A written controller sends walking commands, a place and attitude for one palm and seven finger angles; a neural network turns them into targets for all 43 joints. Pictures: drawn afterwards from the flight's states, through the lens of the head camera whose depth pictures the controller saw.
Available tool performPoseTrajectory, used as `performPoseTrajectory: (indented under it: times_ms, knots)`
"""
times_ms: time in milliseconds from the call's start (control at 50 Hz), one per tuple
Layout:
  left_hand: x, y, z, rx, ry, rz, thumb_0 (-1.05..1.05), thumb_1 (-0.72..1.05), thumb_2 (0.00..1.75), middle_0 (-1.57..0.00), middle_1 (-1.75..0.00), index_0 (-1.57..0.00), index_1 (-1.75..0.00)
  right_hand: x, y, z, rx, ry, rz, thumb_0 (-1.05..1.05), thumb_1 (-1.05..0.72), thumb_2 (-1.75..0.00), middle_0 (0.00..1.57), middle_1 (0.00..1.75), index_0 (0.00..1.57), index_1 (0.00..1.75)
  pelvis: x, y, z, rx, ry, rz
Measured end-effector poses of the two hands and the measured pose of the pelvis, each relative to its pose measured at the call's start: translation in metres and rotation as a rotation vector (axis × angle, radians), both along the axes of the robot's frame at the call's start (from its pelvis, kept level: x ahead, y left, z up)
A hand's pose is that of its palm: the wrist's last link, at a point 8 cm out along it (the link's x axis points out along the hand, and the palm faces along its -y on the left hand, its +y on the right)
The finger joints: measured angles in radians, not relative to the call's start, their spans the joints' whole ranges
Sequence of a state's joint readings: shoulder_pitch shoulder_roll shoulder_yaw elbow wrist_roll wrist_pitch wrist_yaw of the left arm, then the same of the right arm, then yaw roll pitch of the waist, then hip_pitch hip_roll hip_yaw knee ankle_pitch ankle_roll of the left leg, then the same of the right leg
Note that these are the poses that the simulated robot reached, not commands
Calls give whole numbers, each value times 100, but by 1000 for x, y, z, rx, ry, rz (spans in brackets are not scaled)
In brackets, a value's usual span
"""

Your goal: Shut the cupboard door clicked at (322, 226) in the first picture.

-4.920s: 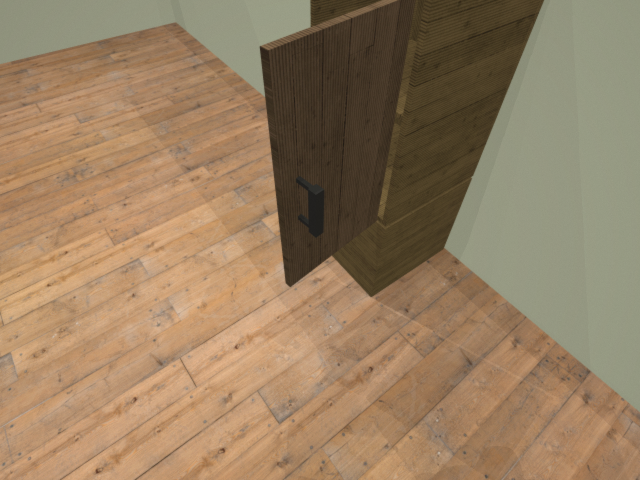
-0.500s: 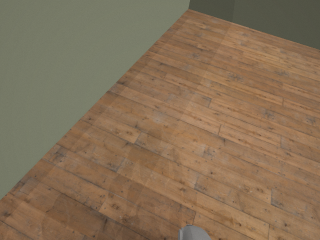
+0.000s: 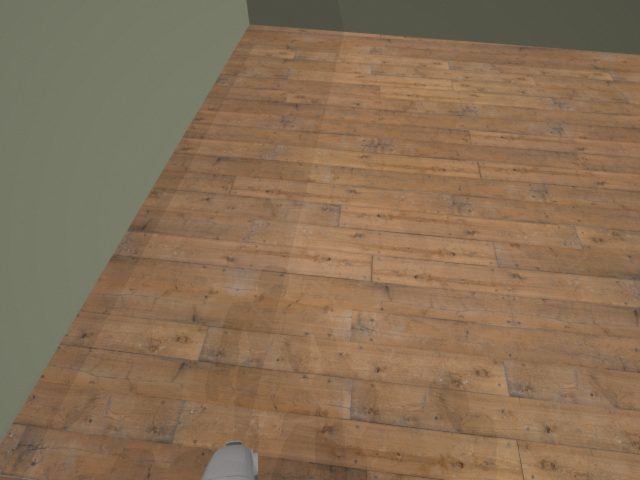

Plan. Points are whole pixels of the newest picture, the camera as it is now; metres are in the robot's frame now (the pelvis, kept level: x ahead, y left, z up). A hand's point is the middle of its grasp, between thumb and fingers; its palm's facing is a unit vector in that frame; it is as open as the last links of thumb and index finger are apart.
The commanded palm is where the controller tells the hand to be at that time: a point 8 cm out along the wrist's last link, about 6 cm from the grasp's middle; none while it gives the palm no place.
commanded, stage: walk around to get in front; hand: left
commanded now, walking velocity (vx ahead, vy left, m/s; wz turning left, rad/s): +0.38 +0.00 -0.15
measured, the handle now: out of the picture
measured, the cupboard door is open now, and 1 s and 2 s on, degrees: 98 98 98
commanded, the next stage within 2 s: walk to a spot facing it in 0.44 s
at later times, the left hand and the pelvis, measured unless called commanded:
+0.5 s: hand (187, 409) +0.25 +0.22 -0.17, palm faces -0.07 -0.98 -0.16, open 7.4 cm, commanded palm none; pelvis +0.22 +0.03 +0.00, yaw -10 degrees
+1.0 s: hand (250, 285) +0.49 +0.15 -0.20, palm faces -0.02 -0.99 -0.14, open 7.3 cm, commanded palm none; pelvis +0.37 -0.02 -0.02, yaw +0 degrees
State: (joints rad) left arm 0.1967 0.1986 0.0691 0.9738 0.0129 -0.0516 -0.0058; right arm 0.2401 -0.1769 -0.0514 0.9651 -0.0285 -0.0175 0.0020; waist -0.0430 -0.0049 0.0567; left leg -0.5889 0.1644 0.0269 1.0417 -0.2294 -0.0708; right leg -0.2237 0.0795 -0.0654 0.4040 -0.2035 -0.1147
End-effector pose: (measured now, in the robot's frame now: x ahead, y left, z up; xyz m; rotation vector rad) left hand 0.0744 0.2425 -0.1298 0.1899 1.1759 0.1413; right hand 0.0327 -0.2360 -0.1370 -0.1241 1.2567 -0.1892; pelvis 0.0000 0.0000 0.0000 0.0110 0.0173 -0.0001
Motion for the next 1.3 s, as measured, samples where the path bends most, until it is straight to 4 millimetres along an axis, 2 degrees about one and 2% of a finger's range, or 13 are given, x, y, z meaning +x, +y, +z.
performPoseTrajectory:
  times_ms: [220,320,400,460,560,660,740,800,880,960,1040,1220,1300]
  knots:
    - [-19,9,-7,-27,246,106,0,92,90,-20,-30,-20,-30,210,22,22,-1,-243,121,1,-91,-90,20,30,20,30,103,18,0,-8,-14,-51]
    - [-4,17,-26,-65,381,107,1,91,90,-20,-30,-20,-30,278,40,18,-32,-341,123,1,-91,-90,20,30,20,30,158,38,-19,-23,-23,-105]
    - [55,26,-31,-64,369,41,1,91,90,-20,-30,-20,-30,267,42,12,-35,-272,57,0,-91,-89,21,30,21,30,186,39,-16,3,-30,-137]
    - [122,27,-23,-58,273,-3,1,91,90,-20,-30,-20,-30,237,41,5,-22,-138,-4,0,-91,-89,21,30,21,30,207,37,-7,-1,-21,-153]
    - [245,14,-6,-32,108,-123,1,91,90,-19,-30,-20,-30,186,15,2,-34,53,-147,-1,-94,-89,21,30,21,30,245,25,0,-7,-9,-200]
    - [355,-16,-5,24,-48,-243,1,91,90,-19,-30,-20,-30,153,-9,-12,-17,209,-246,0,-93,-89,21,30,20,30,286,-7,-15,22,-12,-201]
    - [401,-40,-3,20,-120,-237,0,91,90,-19,-29,-20,-30,160,-17,-15,-4,307,-249,1,-92,-90,20,30,20,30,311,-18,-17,-6,-19,-148]
    - [413,-52,-2,-13,-127,-204,0,91,90,-19,-30,-20,-30,194,-18,-8,-1,293,-217,1,-92,-90,20,30,20,30,328,-21,-10,-7,-18,-107]
    - [415,-57,-14,-69,-93,-143,0,91,90,-20,-30,-20,-30,255,-14,-3,-3,207,-146,1,-92,-90,20,30,20,30,349,-20,-9,-9,-17,-58]
    - [409,-48,-39,-98,-30,-68,0,91,89,-20,-30,-20,-30,315,-10,-14,-22,112,-74,1,-91,-90,20,30,20,30,368,-14,-24,-31,-2,-20]
    - [402,-36,-35,-64,21,1,0,91,89,-20,-30,-20,-30,363,-12,-8,-26,55,-5,0,-91,-89,20,30,20,30,378,-21,-18,-21,26,23]
    - [386,-35,-3,49,-12,141,1,91,90,-20,-30,-20,-30,447,-63,-10,-31,-3,144,1,-91,-89,21,30,21,30,395,-58,-12,-13,27,133]
    - [364,-45,5,97,-18,203,1,91,90,-20,-30,-20,-30,487,-88,-14,-41,-15,211,1,-91,-89,21,30,21,30,401,-75,-13,5,13,201]
